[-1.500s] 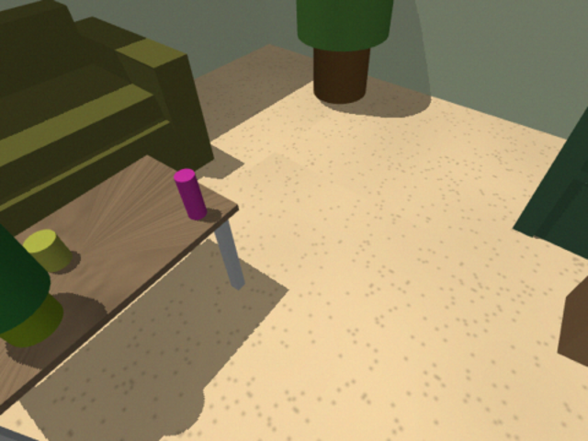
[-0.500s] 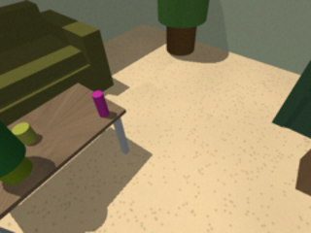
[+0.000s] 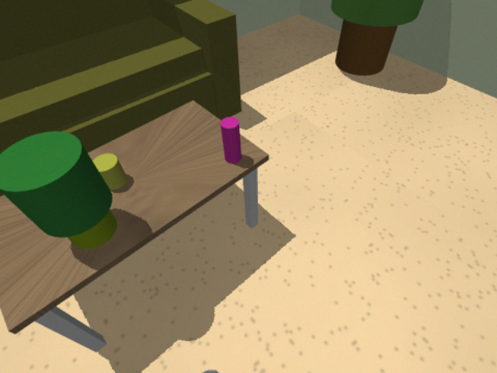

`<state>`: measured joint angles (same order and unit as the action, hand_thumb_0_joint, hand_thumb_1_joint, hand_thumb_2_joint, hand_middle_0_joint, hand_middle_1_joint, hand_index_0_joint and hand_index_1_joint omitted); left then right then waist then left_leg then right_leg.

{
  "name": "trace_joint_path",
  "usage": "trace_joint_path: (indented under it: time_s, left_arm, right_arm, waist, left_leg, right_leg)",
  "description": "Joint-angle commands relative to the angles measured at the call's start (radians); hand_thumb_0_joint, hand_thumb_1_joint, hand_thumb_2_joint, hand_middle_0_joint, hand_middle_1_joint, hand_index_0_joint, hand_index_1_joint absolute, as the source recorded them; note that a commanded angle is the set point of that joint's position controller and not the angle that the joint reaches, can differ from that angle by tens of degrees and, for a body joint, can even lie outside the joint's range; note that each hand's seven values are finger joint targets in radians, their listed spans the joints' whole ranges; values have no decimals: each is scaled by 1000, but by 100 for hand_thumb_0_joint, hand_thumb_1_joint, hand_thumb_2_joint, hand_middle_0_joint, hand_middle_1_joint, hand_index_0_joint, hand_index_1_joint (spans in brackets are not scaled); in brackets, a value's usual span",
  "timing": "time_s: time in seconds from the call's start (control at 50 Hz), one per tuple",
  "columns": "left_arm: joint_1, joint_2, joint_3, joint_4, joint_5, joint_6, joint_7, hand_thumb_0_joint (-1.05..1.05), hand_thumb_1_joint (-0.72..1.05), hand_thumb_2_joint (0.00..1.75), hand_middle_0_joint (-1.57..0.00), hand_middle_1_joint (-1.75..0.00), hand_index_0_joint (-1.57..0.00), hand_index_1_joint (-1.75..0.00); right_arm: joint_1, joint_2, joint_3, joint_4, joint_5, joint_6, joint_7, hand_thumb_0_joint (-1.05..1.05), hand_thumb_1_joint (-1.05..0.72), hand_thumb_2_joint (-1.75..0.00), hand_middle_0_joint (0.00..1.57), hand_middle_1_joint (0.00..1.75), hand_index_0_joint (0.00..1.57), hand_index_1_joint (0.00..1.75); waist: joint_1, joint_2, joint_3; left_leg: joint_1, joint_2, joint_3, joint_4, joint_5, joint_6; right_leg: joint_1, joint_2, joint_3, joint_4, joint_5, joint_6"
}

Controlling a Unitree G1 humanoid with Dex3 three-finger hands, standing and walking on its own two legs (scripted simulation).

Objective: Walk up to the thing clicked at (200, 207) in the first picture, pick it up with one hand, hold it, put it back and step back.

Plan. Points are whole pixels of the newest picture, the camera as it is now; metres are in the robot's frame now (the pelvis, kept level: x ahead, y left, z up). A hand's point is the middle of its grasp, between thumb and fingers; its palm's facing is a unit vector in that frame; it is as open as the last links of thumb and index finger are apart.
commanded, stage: walk up
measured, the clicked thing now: (231, 141) +0.85 +0.09 -0.21
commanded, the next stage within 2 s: none
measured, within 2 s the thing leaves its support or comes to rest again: neither
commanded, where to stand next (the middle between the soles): +0.18 +0.16 m, yaw +12 degrees
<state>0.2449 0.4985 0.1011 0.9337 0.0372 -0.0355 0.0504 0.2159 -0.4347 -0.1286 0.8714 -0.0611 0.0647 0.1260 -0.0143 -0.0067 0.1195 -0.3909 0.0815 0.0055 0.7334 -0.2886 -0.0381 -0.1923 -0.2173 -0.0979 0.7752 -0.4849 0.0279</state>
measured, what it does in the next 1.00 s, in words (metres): steps to the left: right foot, then left foot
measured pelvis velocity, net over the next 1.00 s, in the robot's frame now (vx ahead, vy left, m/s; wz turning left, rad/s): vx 0.11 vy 0.17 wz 0.24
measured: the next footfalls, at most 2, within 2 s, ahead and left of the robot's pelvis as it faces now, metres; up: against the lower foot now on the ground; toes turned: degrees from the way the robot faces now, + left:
right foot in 0.24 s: +0.15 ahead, -0.06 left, +0.00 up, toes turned +0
left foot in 0.58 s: +0.17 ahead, +0.30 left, +0.00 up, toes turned +13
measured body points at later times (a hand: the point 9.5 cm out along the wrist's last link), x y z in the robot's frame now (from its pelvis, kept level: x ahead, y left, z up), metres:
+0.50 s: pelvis +0.09 +0.11 +0.01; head +0.12 +0.08 +0.46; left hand +0.03 +0.45 -0.06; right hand +0.25 -0.19 -0.11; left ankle +0.11 +0.28 -0.67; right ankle +0.11 -0.06 -0.71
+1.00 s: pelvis +0.11 +0.17 +0.00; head +0.15 +0.20 +0.45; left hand +0.09 +0.50 -0.13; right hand +0.30 -0.10 -0.10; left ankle +0.13 +0.29 -0.71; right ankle +0.14 +0.03 -0.71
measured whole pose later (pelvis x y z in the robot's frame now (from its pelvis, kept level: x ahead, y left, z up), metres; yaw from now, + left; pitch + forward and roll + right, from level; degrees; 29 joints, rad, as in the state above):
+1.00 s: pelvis +0.11 +0.17 +0.00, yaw +14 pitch -1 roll -1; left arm 0.23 0.39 0.05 0.91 0.02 0.01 0.00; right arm 0.18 -0.38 -0.01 0.83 -0.01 -0.03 -0.02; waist 0.02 -0.02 0.11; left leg -0.41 0.00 -0.01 0.76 -0.33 0.02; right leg -0.31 -0.04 -0.01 0.73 -0.40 -0.03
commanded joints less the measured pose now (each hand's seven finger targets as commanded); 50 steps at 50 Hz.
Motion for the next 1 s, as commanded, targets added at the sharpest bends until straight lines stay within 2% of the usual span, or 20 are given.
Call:
trace_joint_path:
  time_s: [0.0, 0.06, 0.14, 0.18, 0.2, 0.22, 0.24, 0.28, 0.3, 0.44, 0.48, 0.54, 0.56, 0.58, 0.6, 0.66, 0.74, 0.92, 0.96, 0.98]
  left_arm:
    - [-67, 180, 15, -132, -24, -30, 9, 0, 90, 90, -20, -30, -20, -30]
    - [63, 163, 13, -63, -47, -43, -3, 0, 90, 90, -20, -30, -20, -30]
    - [153, 149, 19, -58, -33, -55, 6, 0, 90, 90, -20, -30, -20, -30]
    - [276, 159, 34, -31, -24, -69, 20, 0, 90, 90, -20, -30, -20, -30]
    - [343, 233, 60, -27, -7, -75, 32, 0, 90, 90, -20, -30, -20, -30]
    - [310, 332, 81, -73, 12, -77, 42, 0, 90, 90, -20, -30, -20, -30]
    - [200, 355, 79, -110, 3, -69, 51, 0, 90, 90, -20, -30, -20, -30]
    - [63, 295, 59, -149, -6, -80, 46, 0, 90, 90, -20, -30, -20, -30]
    - [47, 242, 49, -160, -7, -87, 42, 0, 90, 90, -20, -30, -20, -30]
    - [142, 230, 50, -163, -2, -88, 9, 0, 90, 90, -20, -30, -20, -30]
    - [121, 223, 38, -176, -3, -72, -5, 0, 90, 90, -20, -30, -20, -30]
    - [100, 150, 10, -198, -9, -39, -18, 0, 90, 90, -20, -30, -20, -30]
    - [162, 61, -19, -207, -13, -28, -22, 0, 90, 90, -20, -30, -20, -30]
    - [131, 115, -10, -205, -29, -15, -12, 0, 90, 90, -20, -30, -20, -30]
    - [74, 180, 2, -180, -25, -10, -4, 0, 90, 90, -20, -30, -20, -30]
    - [156, 137, -3, -93, -36, -4, -15, 0, 90, 90, -20, -30, -20, -30]
    - [124, 103, -4, -80, -23, 18, -30, 0, 90, 90, -20, -30, -20, -30]
    - [49, 80, 6, -80, -18, 41, -46, 0, 90, 90, -20, -30, -20, -30]
    - [62, 91, 7, -64, -10, 23, -44, 0, 90, 90, -20, -30, -20, -30]
    - [40, 141, 17, -72, -1, 13, -42, 0, 90, 90, -20, -30, -20, -30]
  right_arm:
    - [143, -358, -83, -77, 29, -24, -32, 0, -90, -90, 20, 30, 20, 30]
    - [51, -260, -44, -127, 18, -30, -55, 0, -90, -90, 20, 30, 20, 30]
    - [45, -223, -36, -185, 6, -26, -44, 0, -90, -90, 20, 30, 20, 30]
    - [-50, -196, -26, -231, 16, -12, -38, 0, -90, -90, 20, 30, 20, 30]
    - [-56, -121, -7, -254, 21, -10, -41, 0, -90, -90, 20, 30, 20, 30]
    - [4, -78, 4, -263, 18, -4, -48, 0, -90, -90, 20, 30, 20, 30]
    - [38, -176, -27, -234, 6, 17, -59, 0, -90, -90, 20, 30, 20, 30]
    - [101, -205, -45, -184, 12, 13, -50, 0, -90, -90, 20, 30, 20, 30]
    - [128, -201, -45, -161, 16, 6, -44, 0, -90, -90, 20, 30, 20, 30]
    - [-1, -136, -14, -191, 29, -29, -33, 0, -90, -90, 20, 30, 20, 30]
    - [-6, -132, -15, -168, 42, -41, -40, 0, -90, -90, 20, 30, 20, 30]
    - [168, -202, -44, -74, 46, -64, -70, 0, -90, -90, 20, 30, 20, 30]
    - [193, -288, -59, -86, 33, -73, -87, 0, -90, -90, 20, 30, 20, 30]
    - [164, -359, -60, -117, 58, -76, -93, 0, -90, -90, 20, 30, 20, 30]
    - [123, -359, -65, -117, 66, -71, -97, 0, -90, -90, 20, 30, 20, 30]
    - [16, -238, -7, -126, 61, -95, -127, 0, -90, -90, 20, 30, 20, 30]
    - [29, -221, 14, -107, 58, -122, -141, 0, -90, -90, 20, 30, 20, 30]
    - [-23, -227, 24, -109, 55, -120, -167, 0, -90, -90, 20, 30, 20, 30]
    - [-62, -192, 43, -105, 62, -113, -163, 0, -90, -90, 20, 30, 20, 30]
    - [-49, -152, 56, -104, 69, -112, -161, 0, -90, -90, 20, 30, 20, 30]
  waist:
    - [-85, 277, -76]
    - [-4, 236, -75]
    - [7, 204, -111]
    - [95, 132, -130]
    - [145, -48, -136]
    - [120, -168, -118]
    - [72, -37, -71]
    - [-8, -50, 40]
    - [-17, -69, 38]
    - [52, -205, -52]
    - [52, -224, -90]
    - [-50, 32, -199]
    - [-53, 299, -188]
    - [-54, 314, -244]
    - [-53, 216, -180]
    - [30, 125, -105]
    - [23, 152, -132]
    - [32, 158, -176]
    - [64, 101, -170]
    - [49, -7, -178]
  left_leg:
    - [245, 234, -613, -507, -212, 339]
    - [176, 112, -359, -368, -45, 283]
    - [119, 101, -323, -314, 138, 302]
    - [-79, 43, -239, -176, 18, 235]
    - [-232, -65, -190, 36, -122, 168]
    - [-355, -210, -183, 305, -296, 84]
    - [-311, -144, -263, 422, -264, 69]
    - [-322, -76, -256, 483, -157, 42]
    - [-277, -65, -243, 459, -102, 28]
    - [-120, -24, -61, 110, -85, 22]
    - [5, -60, 23, 11, -52, 33]
    - [331, -96, 14, -174, 112, 77]
    - [373, 78, -288, -288, 118, 143]
    - [282, 265, -656, -407, -42, 274]
    - [184, 275, -687, -447, -210, 321]
    - [145, 177, -405, -271, 161, 255]
    - [147, 170, -321, -247, 455, 244]
    - [104, 171, -304, -190, 408, 237]
    - [-3, 108, -226, -128, 294, 162]
    - [-50, 38, -167, -50, 201, 105]
  right_leg:
    - [-448, 153, 73, 428, -174, -60]
    - [-318, 95, 79, 198, -76, -62]
    - [-152, 174, 10, -37, 8, -44]
    - [115, 175, 17, -231, 274, -45]
    - [238, 70, 203, -367, 180, -59]
    - [203, -226, 644, -572, -86, -127]
    - [31, -331, 766, -644, -328, -193]
    - [-41, -250, 524, -566, -129, -258]
    - [-54, -174, 399, -541, -13, -222]
    - [39, -88, 47, -315, 650, -225]
    - [-12, -61, -1, -253, 678, -206]
    - [-188, -4, -55, 127, 337, -127]
    - [-367, 81, -39, 319, -33, -74]
    - [-399, 163, 48, 354, -171, -70]
    - [-379, 124, 135, 421, -150, -75]
    - [-364, 75, 162, 336, -22, -73]
    - [-266, 112, 129, 193, 9, -58]
    - [-113, 170, 98, -19, 36, -73]
    - [39, 153, 136, -237, 232, -92]
    - [68, 50, 293, -294, 329, -137]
